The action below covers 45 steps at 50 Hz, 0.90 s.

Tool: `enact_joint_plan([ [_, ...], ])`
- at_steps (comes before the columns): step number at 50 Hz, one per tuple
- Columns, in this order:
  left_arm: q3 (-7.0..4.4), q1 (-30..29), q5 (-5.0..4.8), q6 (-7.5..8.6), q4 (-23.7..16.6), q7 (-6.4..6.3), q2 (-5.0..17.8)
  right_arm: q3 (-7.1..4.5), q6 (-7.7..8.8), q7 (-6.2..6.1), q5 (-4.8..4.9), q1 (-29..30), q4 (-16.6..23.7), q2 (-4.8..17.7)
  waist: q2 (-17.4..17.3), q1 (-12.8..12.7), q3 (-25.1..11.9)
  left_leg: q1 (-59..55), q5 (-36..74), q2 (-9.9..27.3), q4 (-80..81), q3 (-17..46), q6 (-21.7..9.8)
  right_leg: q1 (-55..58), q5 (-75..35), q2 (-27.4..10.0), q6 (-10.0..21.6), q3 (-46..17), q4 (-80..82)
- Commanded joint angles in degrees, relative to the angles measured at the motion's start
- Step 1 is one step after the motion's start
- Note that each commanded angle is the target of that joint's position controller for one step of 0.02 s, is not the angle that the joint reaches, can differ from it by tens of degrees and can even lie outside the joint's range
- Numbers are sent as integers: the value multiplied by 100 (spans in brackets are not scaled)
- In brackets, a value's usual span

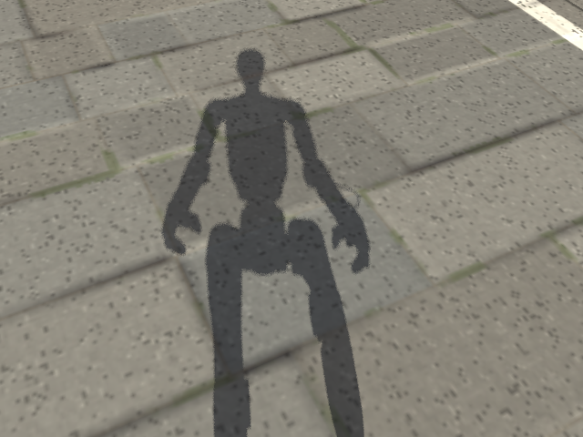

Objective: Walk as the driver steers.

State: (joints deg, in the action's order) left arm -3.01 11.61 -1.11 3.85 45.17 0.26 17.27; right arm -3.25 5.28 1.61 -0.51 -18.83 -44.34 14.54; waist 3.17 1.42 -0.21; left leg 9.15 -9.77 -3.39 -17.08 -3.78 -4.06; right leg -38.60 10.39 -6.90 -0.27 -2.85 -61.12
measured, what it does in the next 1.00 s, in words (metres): walks ahead, turning right: right foot, then left foot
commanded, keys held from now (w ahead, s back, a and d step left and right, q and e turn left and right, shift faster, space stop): w+e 0.90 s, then q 0.10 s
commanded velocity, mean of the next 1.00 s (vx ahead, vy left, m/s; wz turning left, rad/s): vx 0.49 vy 0.00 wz -0.47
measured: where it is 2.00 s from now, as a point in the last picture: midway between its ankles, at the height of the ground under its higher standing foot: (368, 375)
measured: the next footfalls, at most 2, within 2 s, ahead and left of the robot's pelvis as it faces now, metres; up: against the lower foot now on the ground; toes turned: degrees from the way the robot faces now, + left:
right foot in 0.32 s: +0.33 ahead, -0.17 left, +0.00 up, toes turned -12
left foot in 0.80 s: +0.64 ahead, -0.06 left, +0.00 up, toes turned -30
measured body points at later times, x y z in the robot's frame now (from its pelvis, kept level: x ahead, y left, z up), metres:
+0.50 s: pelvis +0.27 -0.09 -0.01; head +0.30 -0.11 +0.44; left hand +0.44 +0.15 -0.11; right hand +0.34 -0.39 -0.11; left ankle +0.29 +0.08 -0.66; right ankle +0.29 -0.16 -0.75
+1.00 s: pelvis +0.53 -0.12 +0.00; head +0.56 -0.12 +0.44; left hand +0.80 +0.03 -0.11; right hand +0.47 -0.41 -0.11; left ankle +0.60 -0.04 -0.75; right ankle +0.46 -0.25 -0.67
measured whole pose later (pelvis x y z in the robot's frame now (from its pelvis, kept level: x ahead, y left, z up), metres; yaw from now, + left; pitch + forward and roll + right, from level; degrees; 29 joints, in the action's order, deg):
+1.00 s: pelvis +0.53 -0.12 +0.00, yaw -32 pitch +2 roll +1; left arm -3.8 13.9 -0.6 1.6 37.6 -0.4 17.6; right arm -3.3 5.9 0.8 -0.8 -15.1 -43.9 14.8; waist 3.0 2.0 0.9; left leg 13.8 -10.7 -1.5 -22.8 -2.0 -1.7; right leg -31.9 21.1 -1.2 -0.3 -4.2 -63.3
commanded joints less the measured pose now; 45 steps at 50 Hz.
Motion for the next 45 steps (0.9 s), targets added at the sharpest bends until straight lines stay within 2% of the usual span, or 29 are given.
enact_joint_plan([
  [1, -67, 116, -9, -27, -260, 1, 202, -181, 150, -89, -35, 228, 259, 723, -627, -147, 134, -93, 1503, 1601, 945, 706, -894, -353, -905, -40, -34, -380, 531],
  [4, -43, -344, 2, 9, -403, 86, 128, -188, 142, -140, -10, 212, 161, 823, -620, 20, 265, -255, 1408, 1559, 1005, 273, -697, -250, -1669, 107, 44, -221, 1495],
  [6, -2, -716, 12, 23, -563, 154, 49, -203, 119, -172, 16, 54, 42, 892, -571, 190, 396, -536, 1389, 1670, 1000, 121, -647, -320, -1796, 140, 105, -60, 1918],
  [9, 28, -1127, 6, 30, -835, 270, 12, -227, 26, -199, 62, -161, -137, 956, -532, 351, 532, -1183, 1580, 1857, 762, -44, -566, -579, -1430, 173, 233, 122, 2323],
  [11, 20, -1249, 5, 29, -1015, 352, 44, -250, -61, -223, 103, -163, -194, 1022, -590, 323, 527, -1517, 2144, 1963, 446, -147, -469, -575, -879, 249, 364, 326, 2462],
  [13, -47, -1024, 8, 10, -1100, 397, 176, -288, -144, -272, 117, -5, -152, 1184, -785, 109, 241, -1600, 3934, 1939, -213, -359, -317, 82, -276, 558, 566, 707, 2512],
  [14, -130, -613, 11, -12, -1052, 390, 318, -310, -191, -308, 120, 48, -126, 1268, -901, -129, -66, -1577, 4903, 1886, -846, -469, -236, 704, -42, 795, 688, 891, 2502],
  [15, -277, 223, 1, -21, -866, 356, 561, -305, -237, -341, 130, 146, -96, 1285, -821, -602, -501, -1263, 5263, 1690, -1953, -646, -86, 1856, -266, 1067, 875, 979, 2826],
  [16, -471, 1168, 4, -53, -671, 251, 1001, -248, -204, -374, 92, 96, 4, 1180, -410, -1019, -1043, -24, 4016, 1449, -3549, -665, 144, 3627, -565, 701, 1177, 153, 2981],
  [17, -587, 1264, -5, -37, -678, 186, 1689, 47, -32, -256, -116, -551, 291, 260, 1234, -418, -1609, 2712, -1467, 280, -5779, -357, 540, 5851, -226, -894, 2278, -3016, 3277],
  [18, -469, 1538, 3, 5, -773, 180, 1270, 16, 218, -144, 46, -134, 321, 663, 771, -796, -2504, 3454, -2321, 49, -6574, 966, 482, 6406, 441, -1311, 2606, -4648, 4194],
  [19, -390, 1341, 55, 30, -744, 169, 973, -72, 332, -87, 266, 466, 504, 945, 449, -894, -1668, 3932, -1828, 382, -6533, 1083, 346, 5922, 265, -1100, 2224, -3746, 4282],
  [20, -342, 954, 22, 37, -809, 151, 808, -23, 382, -105, 230, 691, 587, 869, -71, -667, -1077, 3817, -1328, 640, -6032, 1007, 276, 5007, -150, -842, 1992, -2981, 4287],
  [21, -286, 538, 28, 23, -915, 145, 644, -48, 369, -150, 98, 767, 559, 860, -375, -409, -659, 3471, -1088, 820, -5513, 939, 311, 4106, -762, -626, 1840, -2443, 4363],
  [22, -231, 297, 89, 22, -1024, 129, 507, -100, 298, -168, 26, 677, 558, 921, -306, -191, -514, 3025, -937, 949, -5221, 958, 351, 3488, -1225, -461, 1795, -2104, 4509],
  [24, -243, 165, 89, 35, -1076, 103, 544, -106, 149, -177, -29, 514, 562, 806, -191, 1, -374, 2692, -808, 965, -4785, 857, 503, 2869, -1631, -295, 1832, -1824, 4721],
  [26, -276, 268, 64, 55, -1016, 41, 678, -65, 62, -209, -66, 665, 619, 664, -174, 5, -228, 2640, -473, 903, -4203, 735, 678, 2460, -1943, -152, 1808, -1465, 4797],
  [28, -306, 421, 27, 30, -944, -29, 770, -11, 46, -216, -73, 1119, 730, 543, -81, -145, -106, 2599, 285, 785, -3329, 679, 774, 2291, -1776, 55, 1639, -1216, 4788],
  [31, -313, 664, -20, -35, -850, -82, 790, 38, 89, -156, -13, 1761, 850, 445, 128, -427, -85, 2189, 1280, 491, -2035, 644, 778, 2245, -1132, 263, 1364, -1142, 4633],
  [34, -325, 909, -52, -82, -750, -91, 815, -6, 156, -85, 72, 2126, 975, 589, 224, -563, -70, 2004, 1318, 340, -1468, 759, 723, 2567, -697, 94, 1288, -1594, 4381],
  [37, -330, 881, -41, -132, -738, -119, 784, -117, 239, -42, 100, 2017, 988, 814, 388, -417, -87, 1694, 720, 290, -1084, 878, 528, 2999, -513, -72, 1168, -2150, 3931],
  [38, -326, 785, -34, -150, -765, -122, 749, -161, 268, -49, 107, 1750, 926, 860, 471, -251, -134, 1334, 606, 277, -920, 817, 421, 3006, -589, -31, 1095, -2229, 3724],
  [39, -278, 708, -19, -154, -812, -117, 602, -236, 294, -80, 77, 1282, 814, 960, 453, 0, -360, 599, 639, 339, -704, 770, 265, 2890, -786, 194, 943, -2126, 3281],
  [40, -163, 626, 33, -126, -917, -93, 289, -325, 317, -129, -23, 527, 744, 1211, 95, 363, -1002, -721, 479, 1089, -820, 1402, -84, 2354, -503, 490, 731, -1745, 2017],
  [41, -49, 1288, -68, -76, -1060, -99, -45, -458, 254, -157, -125, -205, 598, 1716, -1446, 260, -1827, -2808, -462, 2405, -601, 3623, -999, 428, 1264, 1305, 290, -861, 106],
  [42, -78, 1429, -120, -52, -1049, -112, 329, -408, 207, -111, 23, -306, 525, 1406, -1988, 254, -1760, -2926, -1740, 2852, -151, 4974, -1210, -601, 2347, 1021, 190, -782, -939],
  [43, -194, 994, -113, -84, -1011, -108, 755, -294, 173, -129, 61, -58, 607, 979, -1299, 373, -983, -2256, -2020, 2618, -29, 4274, -962, -879, 1853, 749, 142, -819, -1356],
  [44, -215, 620, -46, -125, -1075, -108, 777, -235, 121, -144, 31, 201, 649, 829, -880, 328, -522, -1591, -1476, 2367, 10, 3449, -752, -788, 1419, 556, 107, -598, -1390],
  [45, -225, 402, 12, -133, -1152, -85, 705, -185, 91, -144, 14, 414, 615, 705, -750, 223, -154, -986, -860, 2115, 162, 2861, -678, -671, 1109, 410, 88, -546, -1149],
])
